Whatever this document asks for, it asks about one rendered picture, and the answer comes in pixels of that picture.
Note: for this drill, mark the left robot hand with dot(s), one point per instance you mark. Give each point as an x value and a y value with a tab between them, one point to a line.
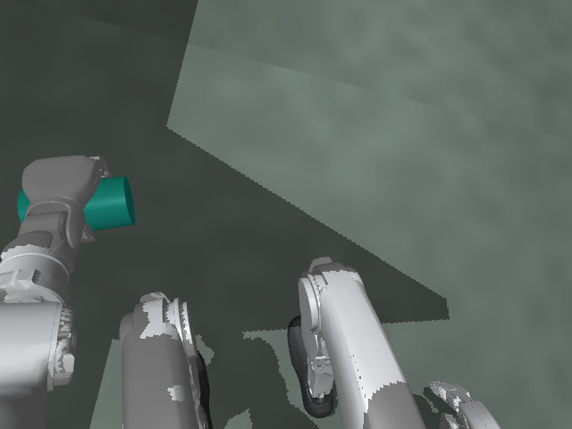
72	177

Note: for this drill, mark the can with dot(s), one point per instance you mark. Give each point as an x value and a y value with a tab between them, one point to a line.
110	207

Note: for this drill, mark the right robot hand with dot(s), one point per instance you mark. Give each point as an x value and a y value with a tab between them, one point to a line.
474	414

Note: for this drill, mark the left robot foot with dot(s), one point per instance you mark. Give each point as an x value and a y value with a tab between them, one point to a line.
204	391

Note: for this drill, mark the right robot foot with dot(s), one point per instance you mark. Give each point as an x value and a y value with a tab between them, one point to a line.
315	407

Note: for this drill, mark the left robot arm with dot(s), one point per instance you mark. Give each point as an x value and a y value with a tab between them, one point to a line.
37	339

